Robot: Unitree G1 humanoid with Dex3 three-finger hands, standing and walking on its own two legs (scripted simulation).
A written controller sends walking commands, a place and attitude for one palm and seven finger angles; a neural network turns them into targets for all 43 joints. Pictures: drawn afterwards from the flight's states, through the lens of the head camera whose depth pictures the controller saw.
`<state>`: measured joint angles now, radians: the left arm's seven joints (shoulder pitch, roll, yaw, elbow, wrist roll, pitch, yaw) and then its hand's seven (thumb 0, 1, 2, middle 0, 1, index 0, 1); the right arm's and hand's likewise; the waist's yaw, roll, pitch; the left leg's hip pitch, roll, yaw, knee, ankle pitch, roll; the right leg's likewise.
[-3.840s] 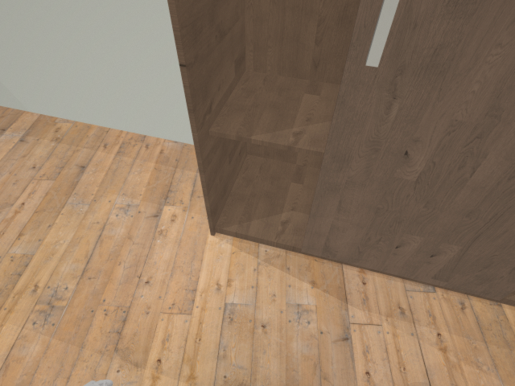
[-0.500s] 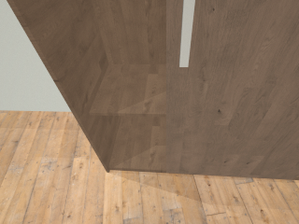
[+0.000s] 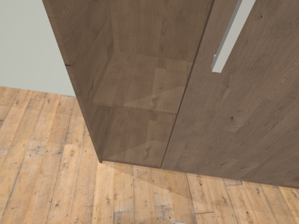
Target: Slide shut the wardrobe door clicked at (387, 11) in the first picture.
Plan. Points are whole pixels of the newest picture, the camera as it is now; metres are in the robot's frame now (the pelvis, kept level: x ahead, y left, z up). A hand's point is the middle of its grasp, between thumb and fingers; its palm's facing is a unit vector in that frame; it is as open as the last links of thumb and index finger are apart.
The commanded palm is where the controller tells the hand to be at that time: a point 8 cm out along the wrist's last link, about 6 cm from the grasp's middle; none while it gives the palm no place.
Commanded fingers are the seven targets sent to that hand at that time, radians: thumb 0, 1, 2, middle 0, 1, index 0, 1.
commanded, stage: come to a stop and stand still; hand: right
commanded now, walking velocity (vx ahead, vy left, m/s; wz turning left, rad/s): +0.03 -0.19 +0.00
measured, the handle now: (230, 28) +0.51 -0.14 +0.27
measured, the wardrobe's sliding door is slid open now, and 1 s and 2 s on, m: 0.40 0.40 0.40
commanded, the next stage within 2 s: look again from close up in 1.04 s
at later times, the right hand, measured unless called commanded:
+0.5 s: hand out of the picture -0.03 -0.24 -0.17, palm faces +0.05 +0.98 -0.20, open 7.4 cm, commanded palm none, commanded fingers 0.00 -0.90 -0.90 0.20 0.30 0.20 0.30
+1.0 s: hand out of the picture -0.05 -0.23 -0.17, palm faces -0.01 +0.98 -0.19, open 7.4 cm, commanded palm none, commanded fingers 0.00 -0.90 -0.90 0.20 0.30 0.20 0.30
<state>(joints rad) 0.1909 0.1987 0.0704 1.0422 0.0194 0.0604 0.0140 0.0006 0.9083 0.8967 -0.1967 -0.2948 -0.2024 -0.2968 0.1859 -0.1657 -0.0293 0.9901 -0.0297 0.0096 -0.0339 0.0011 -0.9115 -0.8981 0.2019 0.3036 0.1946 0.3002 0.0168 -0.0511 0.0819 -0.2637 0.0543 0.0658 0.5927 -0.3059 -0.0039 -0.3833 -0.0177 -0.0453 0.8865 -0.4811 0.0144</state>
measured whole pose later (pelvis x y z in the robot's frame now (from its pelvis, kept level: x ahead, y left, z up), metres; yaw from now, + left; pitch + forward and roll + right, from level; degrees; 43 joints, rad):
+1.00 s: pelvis -0.05 -0.07 +0.01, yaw -1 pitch +0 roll +0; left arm 0.33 0.14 -0.01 1.08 0.02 -0.01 0.01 0.00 0.91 0.90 -0.20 -0.29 -0.20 -0.30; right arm 0.29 -0.14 0.03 1.11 -0.02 -0.01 -0.04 0.00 -0.91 -0.90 0.20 0.30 0.20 0.30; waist 0.01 -0.01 0.03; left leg -0.23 0.06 0.04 0.51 -0.27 -0.02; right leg -0.23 0.03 -0.08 0.50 -0.26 -0.06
